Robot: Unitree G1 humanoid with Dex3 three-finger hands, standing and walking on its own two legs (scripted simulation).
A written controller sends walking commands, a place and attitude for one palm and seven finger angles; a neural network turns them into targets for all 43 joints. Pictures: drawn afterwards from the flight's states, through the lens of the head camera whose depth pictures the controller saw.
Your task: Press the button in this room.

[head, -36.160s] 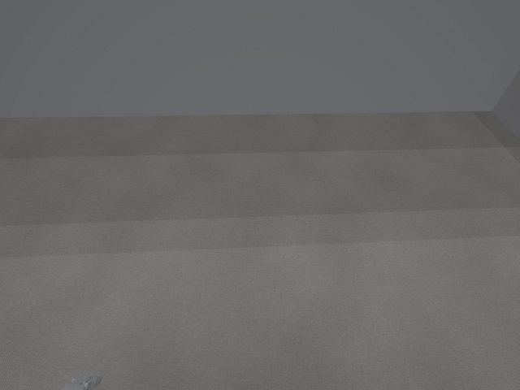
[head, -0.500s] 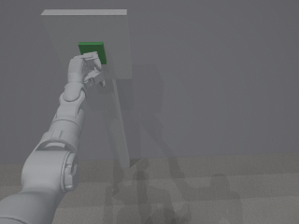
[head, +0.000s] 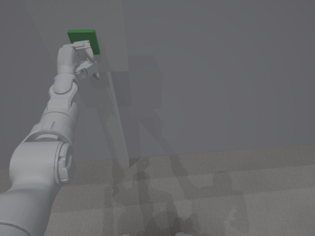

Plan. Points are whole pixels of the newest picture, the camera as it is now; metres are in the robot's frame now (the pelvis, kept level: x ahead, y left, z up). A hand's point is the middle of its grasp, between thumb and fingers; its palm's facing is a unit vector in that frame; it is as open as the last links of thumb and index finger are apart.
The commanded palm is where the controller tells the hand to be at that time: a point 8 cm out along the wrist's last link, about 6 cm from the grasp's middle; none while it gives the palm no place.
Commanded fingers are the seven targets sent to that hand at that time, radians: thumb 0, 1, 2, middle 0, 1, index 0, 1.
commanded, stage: pull the fist back off the button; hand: left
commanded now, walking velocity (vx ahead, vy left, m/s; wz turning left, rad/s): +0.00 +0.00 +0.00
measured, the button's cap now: (85, 40) +0.56 +0.16 +0.19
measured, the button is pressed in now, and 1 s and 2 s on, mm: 13 0 0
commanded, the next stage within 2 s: draw the hand back to the body in 1.02 s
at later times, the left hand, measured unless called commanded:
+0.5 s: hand (95, 71) +0.48 +0.13 +0.15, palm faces +0.04 -1.00 +0.01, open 2.9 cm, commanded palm +0.44 +0.18 +0.16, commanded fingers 0.00 0.90 0.90 -1.30 -1.50 -1.30 -1.50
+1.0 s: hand (93, 89) +0.42 +0.13 +0.15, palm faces +0.04 -1.00 +0.01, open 3.1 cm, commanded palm +0.39 +0.18 +0.16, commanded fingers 0.00 0.90 0.90 -1.30 -1.50 -1.30 -1.50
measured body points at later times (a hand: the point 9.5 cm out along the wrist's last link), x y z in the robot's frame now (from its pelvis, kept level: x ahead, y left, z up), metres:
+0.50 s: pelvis +0.02 +0.01 +0.00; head +0.05 +0.00 +0.45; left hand +0.47 +0.18 +0.15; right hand +0.07 -0.25 -0.11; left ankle +0.03 +0.10 -0.72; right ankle +0.03 -0.09 -0.72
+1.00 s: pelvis +0.04 -0.01 +0.01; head +0.04 -0.02 +0.46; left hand +0.41 +0.18 +0.16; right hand +0.22 -0.24 -0.07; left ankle +0.03 +0.10 -0.72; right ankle +0.03 -0.09 -0.72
